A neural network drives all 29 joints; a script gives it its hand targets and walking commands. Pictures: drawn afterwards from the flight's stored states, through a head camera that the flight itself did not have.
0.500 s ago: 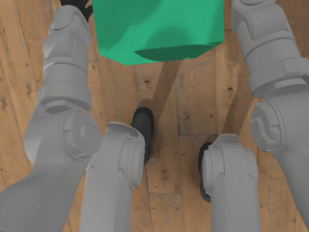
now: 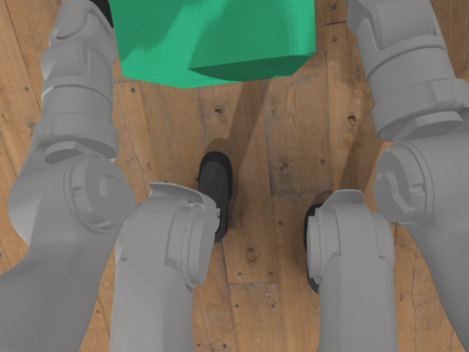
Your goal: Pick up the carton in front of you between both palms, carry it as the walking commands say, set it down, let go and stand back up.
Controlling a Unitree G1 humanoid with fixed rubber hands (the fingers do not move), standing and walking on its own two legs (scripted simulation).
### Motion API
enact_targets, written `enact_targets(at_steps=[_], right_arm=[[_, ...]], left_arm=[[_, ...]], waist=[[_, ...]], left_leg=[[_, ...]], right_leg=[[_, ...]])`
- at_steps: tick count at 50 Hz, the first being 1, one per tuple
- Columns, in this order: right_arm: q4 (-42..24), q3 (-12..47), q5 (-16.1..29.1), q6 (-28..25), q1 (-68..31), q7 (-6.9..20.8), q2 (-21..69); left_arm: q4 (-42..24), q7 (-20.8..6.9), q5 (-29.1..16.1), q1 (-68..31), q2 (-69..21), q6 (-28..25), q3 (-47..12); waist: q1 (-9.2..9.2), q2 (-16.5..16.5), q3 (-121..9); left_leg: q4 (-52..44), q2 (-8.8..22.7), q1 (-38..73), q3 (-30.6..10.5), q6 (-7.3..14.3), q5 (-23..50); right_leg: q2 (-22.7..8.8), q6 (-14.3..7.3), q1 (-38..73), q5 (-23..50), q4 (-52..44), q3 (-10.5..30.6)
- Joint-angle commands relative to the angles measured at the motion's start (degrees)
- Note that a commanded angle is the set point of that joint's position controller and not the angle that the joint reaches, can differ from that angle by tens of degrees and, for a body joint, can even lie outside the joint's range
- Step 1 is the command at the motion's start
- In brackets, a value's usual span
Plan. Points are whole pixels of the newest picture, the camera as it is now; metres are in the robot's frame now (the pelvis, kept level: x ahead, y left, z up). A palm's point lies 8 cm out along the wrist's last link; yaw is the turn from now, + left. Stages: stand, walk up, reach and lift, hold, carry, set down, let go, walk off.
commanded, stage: set down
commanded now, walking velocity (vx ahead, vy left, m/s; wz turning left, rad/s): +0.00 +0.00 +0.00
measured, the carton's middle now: (221, 1) +0.55 +0.10 -0.25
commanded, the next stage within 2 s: let go in 1.52 s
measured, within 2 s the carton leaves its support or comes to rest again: rests again in 0.20 s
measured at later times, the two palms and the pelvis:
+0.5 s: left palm (93, 22) +0.51 +0.26 -0.19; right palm out of the picture +0.60 -0.12 -0.19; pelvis -0.01 +0.00 +0.00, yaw +0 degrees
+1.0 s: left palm out of the picture +0.52 +0.26 -0.03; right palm out of the picture +0.62 -0.11 -0.02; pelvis +0.00 +0.01 +0.08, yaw -1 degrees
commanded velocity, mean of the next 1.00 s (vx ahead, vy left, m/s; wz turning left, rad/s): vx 0.00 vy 0.00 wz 0.00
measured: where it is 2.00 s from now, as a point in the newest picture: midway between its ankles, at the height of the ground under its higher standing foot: (267, 237)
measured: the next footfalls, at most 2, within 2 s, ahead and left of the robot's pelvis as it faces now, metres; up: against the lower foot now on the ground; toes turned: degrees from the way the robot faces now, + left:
none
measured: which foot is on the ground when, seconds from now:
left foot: down 0.00-1.00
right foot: down 0.00-1.00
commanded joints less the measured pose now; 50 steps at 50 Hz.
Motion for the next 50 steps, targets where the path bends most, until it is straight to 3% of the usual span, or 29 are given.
enact_targets(at_steps=[1,8,13,16,21,24,26,29,34,38,43,50], right_arm=[[-3.21,7.63,0.63,-1.39,-17.70,7.72,30.44],[-2.81,6.80,-0.69,-1.54,-17.83,6.52,22.84],[-2.44,5.87,2.38,-4.09,-16.05,-2.46,-10.72],[-2.30,9.50,7.67,-4.91,-21.20,-4.40,-14.54],[-3.93,17.30,16.71,-5.46,-27.40,-2.96,-13.40],[-3.51,18.60,19.00,-4.93,-27.17,-2.18,-13.98],[-2.54,17.92,18.93,-4.44,-25.86,-2.06,-15.21],[-2.62,15.79,17.37,-3.72,-24.20,-2.58,-17.25],[-8.12,11.57,15.61,-1.26,-23.52,-4.12,-20.25],[-4.95,8.12,14.19,0.32,-20.42,-3.45,-20.03],[-1.99,5.37,12.12,0.31,-16.79,-1.59,-18.50],[-3.94,4.17,10.27,0.70,-14.69,-0.24,-17.54]], left_arm=[[1.09,-8.30,-2.07,-15.77,-39.71,0.93,-10.76],[1.84,-6.24,-1.29,-14.80,-33.39,-0.24,-7.85],[4.10,2.87,-3.86,-7.17,0.66,-6.17,-2.72],[5.28,5.61,-8.81,-10.63,7.55,-9.03,-5.66],[5.00,6.50,-13.84,-13.04,10.98,-10.73,-10.42],[3.20,6.93,-15.10,-12.48,11.84,-10.24,-11.78],[0.91,7.29,-15.37,-11.55,11.78,-9.58,-12.11],[-4.29,7.92,-15.79,-10.74,11.17,-8.36,-12.75],[-14.76,9.78,-15.89,-9.79,10.35,-4.46,-13.87],[-15.05,10.29,-14.46,-7.39,6.54,-1.68,-13.96],[-15.73,9.86,-12.14,-5.15,3.88,-0.77,-13.39],[-19.07,9.41,-10.13,-0.50,3.22,0.44,-11.33]], waist=[[-0.68,-12.96,-42.90],[-0.79,-13.01,-42.81],[0.53,-12.68,-47.55],[2.37,-13.22,-52.02],[7.99,-15.83,-59.92],[9.64,-15.89,-64.17],[9.60,-15.31,-67.27],[8.15,-14.00,-74.05],[6.25,-11.26,-86.96],[4.83,-9.27,-78.64],[4.60,-7.64,-74.95],[5.67,-10.38,-79.48]], left_leg=[[1.08,-5.03,36.00,2.21,1.79,11.02],[1.92,-4.40,38.58,2.83,1.09,10.91],[1.89,-2.42,42.39,3.36,0.35,14.45],[2.09,-1.44,43.52,3.05,1.24,18.16],[1.60,0.25,44.31,3.15,2.40,22.05],[1.10,0.70,47.78,3.46,2.39,23.01],[0.55,0.54,51.78,3.50,2.32,24.05],[-0.65,-0.32,58.97,3.60,2.26,25.63],[-4.58,-2.25,70.68,4.37,2.29,25.89],[-8.81,-2.79,65.07,5.02,1.61,18.90],[-13.39,-2.99,62.01,4.95,0.98,17.43],[-19.84,-3.53,64.12,5.61,0.88,20.25]], right_leg=[[-2.61,-2.00,6.43,14.62,-17.03,-0.39],[-3.79,-1.19,8.84,14.91,-16.36,-0.06],[-5.78,0.58,14.05,17.60,-16.19,0.97],[-6.74,1.26,14.56,19.19,-15.61,1.71],[-7.64,1.84,19.04,22.01,-14.38,2.37],[-7.40,1.79,20.35,21.22,-14.58,1.74],[-7.06,1.66,20.01,20.29,-15.14,0.70],[-6.28,1.27,19.82,18.99,-16.61,-1.20],[-4.03,0.34,21.78,16.68,-20.91,-3.87],[-3.49,-0.35,17.93,11.49,-25.27,-4.36],[-3.07,-0.61,15.64,11.39,-29.44,-4.09],[-2.37,0.17,22.09,14.95,-35.08,-4.51]])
